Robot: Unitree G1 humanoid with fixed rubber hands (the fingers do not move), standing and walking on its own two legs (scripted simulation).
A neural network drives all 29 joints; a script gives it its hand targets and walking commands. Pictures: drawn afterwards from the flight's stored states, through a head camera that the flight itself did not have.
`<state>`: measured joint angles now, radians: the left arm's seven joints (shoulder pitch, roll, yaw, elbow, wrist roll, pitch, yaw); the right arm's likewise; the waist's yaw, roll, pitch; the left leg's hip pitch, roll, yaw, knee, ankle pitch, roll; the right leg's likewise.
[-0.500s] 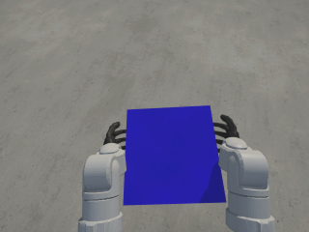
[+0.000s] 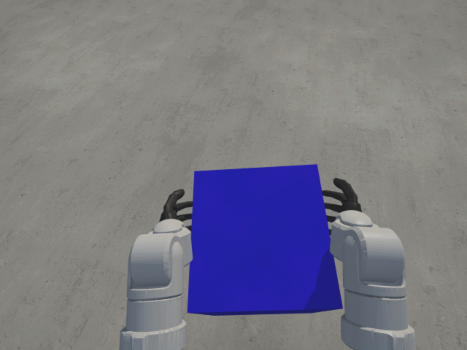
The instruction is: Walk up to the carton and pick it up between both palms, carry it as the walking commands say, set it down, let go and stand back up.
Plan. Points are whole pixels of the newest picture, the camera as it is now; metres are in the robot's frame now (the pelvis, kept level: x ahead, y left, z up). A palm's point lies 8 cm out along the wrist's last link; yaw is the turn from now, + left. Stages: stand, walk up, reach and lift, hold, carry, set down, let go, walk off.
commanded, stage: carry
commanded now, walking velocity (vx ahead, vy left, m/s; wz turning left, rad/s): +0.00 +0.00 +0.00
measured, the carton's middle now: (259, 249) +0.31 +0.00 -0.03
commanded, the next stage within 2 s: none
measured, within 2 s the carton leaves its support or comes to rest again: neither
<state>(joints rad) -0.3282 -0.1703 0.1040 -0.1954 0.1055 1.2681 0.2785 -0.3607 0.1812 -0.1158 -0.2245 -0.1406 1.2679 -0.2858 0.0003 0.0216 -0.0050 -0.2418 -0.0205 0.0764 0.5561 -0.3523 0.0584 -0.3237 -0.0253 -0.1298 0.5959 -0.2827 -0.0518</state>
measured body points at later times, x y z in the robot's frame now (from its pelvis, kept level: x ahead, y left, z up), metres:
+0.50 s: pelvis -0.03 -0.02 +0.00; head -0.02 -0.03 +0.45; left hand +0.27 +0.12 +0.06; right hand +0.28 -0.16 +0.07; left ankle -0.06 +0.08 -0.73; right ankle -0.03 -0.10 -0.73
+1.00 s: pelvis -0.08 -0.02 +0.00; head -0.10 -0.03 +0.45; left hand +0.22 +0.11 +0.07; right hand +0.23 -0.17 +0.08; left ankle -0.06 +0.08 -0.73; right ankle -0.03 -0.10 -0.73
